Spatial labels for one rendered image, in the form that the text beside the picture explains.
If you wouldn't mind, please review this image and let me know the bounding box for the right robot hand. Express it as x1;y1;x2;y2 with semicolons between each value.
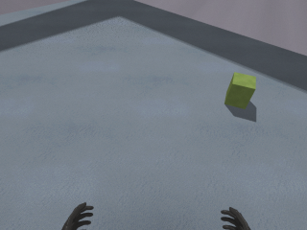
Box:
221;207;251;230

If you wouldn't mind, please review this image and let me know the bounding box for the carton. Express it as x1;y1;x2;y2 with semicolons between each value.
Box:
224;72;256;109

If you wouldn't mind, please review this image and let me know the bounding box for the left robot hand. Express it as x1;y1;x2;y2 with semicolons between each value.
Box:
61;202;94;230

